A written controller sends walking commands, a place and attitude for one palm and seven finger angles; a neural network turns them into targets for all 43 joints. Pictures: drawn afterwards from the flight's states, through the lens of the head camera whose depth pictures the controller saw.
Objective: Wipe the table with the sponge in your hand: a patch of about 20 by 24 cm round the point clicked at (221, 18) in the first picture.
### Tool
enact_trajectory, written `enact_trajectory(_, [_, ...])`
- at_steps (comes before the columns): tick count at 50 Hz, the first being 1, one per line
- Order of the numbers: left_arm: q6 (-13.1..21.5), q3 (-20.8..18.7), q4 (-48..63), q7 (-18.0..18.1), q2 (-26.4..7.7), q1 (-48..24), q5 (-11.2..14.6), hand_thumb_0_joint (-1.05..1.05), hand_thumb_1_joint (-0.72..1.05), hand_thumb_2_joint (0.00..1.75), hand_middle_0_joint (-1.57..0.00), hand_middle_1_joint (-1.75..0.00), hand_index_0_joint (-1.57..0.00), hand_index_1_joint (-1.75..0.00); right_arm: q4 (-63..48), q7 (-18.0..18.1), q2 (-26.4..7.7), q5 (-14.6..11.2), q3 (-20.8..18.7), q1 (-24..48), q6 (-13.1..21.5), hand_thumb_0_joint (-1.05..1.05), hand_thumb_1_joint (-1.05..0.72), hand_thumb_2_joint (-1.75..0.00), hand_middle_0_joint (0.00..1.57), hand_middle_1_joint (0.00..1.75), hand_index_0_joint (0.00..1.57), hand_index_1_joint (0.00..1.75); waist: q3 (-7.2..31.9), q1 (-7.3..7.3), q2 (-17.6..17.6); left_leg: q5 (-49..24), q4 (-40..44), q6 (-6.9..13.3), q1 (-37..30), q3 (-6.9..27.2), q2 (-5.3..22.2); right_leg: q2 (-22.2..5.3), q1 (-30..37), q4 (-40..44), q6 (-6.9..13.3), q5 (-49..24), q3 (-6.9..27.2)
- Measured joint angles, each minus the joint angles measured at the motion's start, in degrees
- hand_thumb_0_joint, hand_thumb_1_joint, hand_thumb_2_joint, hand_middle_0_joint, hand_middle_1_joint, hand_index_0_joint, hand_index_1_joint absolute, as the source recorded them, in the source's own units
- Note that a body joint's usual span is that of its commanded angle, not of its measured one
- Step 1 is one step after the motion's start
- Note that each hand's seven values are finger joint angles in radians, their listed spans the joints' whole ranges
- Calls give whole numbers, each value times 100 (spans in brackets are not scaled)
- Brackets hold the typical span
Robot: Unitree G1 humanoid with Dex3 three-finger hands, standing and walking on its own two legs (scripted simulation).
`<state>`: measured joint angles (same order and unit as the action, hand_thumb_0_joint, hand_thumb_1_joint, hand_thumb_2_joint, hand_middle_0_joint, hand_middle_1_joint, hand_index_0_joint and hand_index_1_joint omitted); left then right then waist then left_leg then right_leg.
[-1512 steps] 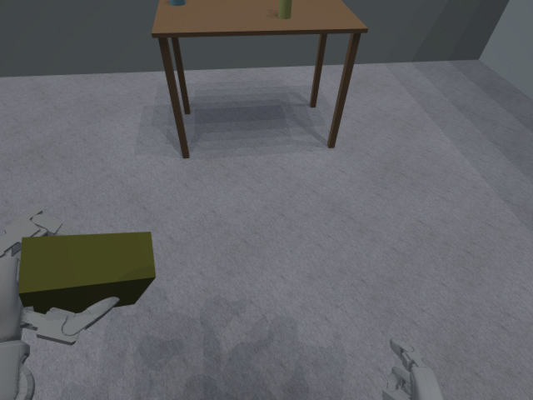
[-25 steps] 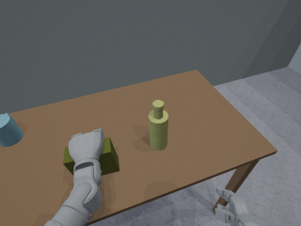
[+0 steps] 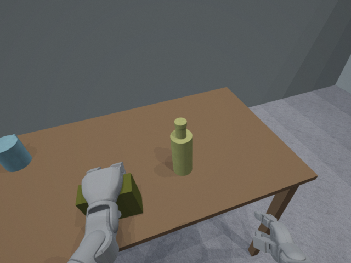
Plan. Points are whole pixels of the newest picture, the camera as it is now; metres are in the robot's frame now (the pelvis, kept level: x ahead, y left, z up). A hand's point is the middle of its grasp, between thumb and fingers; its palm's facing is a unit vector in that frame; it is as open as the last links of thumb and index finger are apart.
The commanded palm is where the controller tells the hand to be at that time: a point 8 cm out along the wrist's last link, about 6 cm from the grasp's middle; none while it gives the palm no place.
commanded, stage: wipe back along the third lane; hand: left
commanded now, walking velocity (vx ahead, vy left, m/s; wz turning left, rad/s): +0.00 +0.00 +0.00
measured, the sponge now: (114, 203) +0.26 +0.20 -0.02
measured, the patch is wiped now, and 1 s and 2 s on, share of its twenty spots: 1.00 1.00 1.00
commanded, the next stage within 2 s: slide back across to the middle lane in 0.88 s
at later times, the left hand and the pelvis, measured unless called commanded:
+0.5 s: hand (113, 196) +0.26 +0.20 +0.02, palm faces +0.04 -0.06 -1.00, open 9.7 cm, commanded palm +0.21 +0.17 +0.05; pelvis -0.01 +0.00 +0.00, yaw +0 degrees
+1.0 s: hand (113, 197) +0.26 +0.20 +0.02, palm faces +0.03 -0.05 -1.00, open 9.7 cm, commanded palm +0.21 +0.17 +0.05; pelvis -0.01 +0.00 +0.00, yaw +0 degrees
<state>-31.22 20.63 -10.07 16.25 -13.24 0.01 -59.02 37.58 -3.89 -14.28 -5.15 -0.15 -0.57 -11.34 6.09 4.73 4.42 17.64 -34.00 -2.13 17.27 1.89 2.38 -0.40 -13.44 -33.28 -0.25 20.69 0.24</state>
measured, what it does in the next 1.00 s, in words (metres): stands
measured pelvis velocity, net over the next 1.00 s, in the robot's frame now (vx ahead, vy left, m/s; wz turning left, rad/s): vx -0.01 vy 0.00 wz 0.00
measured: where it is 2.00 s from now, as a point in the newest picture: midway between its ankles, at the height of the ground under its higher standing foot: outside the picture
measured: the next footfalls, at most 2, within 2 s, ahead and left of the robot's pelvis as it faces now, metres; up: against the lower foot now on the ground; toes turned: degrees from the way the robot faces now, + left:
none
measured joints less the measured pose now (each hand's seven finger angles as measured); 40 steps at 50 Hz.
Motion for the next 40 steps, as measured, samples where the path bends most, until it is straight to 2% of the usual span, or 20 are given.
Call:
enact_trajectory(19, [-87,113,-139,32,145,-107,-144,2,-45,106,-70,-144,-74,-141,67,-27,67,18,-6,29,43,2,-90,-90,20,30,19,30,19,68,-21,18,-120,10,164,-8,-36,-33,-182,-164,-15,44,12])
enact_trajectory(40, [-133,163,-281,46,150,-241,-129,2,-45,106,-70,-144,-75,-141,54,-56,80,-3,13,34,-10,2,-90,-90,20,30,19,30,44,60,-25,15,-207,-4,240,19,-30,-23,-261,-274,1,60,-8])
